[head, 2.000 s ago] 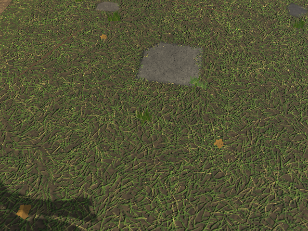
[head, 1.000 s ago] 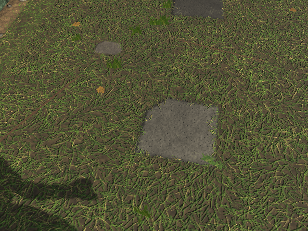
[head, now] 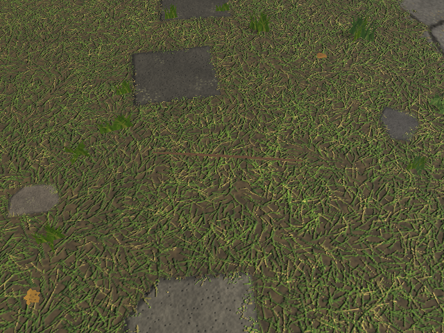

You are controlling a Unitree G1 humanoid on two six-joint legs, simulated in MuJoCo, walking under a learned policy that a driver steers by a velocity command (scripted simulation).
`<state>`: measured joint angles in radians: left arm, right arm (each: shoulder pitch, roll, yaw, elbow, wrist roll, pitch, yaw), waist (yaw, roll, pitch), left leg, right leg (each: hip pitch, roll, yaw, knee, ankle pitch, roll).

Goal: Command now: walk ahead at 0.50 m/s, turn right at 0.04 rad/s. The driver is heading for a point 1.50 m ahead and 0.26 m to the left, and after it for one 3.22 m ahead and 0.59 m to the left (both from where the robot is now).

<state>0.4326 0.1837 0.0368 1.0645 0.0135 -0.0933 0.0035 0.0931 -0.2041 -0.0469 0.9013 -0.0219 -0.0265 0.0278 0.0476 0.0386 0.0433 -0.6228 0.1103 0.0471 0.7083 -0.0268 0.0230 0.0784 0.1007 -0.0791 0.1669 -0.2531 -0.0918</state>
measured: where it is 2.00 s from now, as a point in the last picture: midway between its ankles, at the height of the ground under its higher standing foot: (218, 173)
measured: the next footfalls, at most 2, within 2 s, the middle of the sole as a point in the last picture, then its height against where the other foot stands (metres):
left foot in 0.14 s outside the picture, level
right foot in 0.70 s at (272, 309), level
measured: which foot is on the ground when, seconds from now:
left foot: up 0.00-0.12, down 0.14-0.72, up 0.74-1.00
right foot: down 0.00-0.16, up 0.18-0.68, down 0.70-1.00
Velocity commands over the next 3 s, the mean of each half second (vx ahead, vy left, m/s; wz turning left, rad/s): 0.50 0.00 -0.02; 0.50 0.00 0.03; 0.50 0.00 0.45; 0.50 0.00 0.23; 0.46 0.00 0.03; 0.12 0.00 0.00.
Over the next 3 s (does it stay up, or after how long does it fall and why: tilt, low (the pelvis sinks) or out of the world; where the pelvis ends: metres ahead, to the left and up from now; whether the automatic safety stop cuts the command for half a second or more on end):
stays up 1.41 0.27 0.00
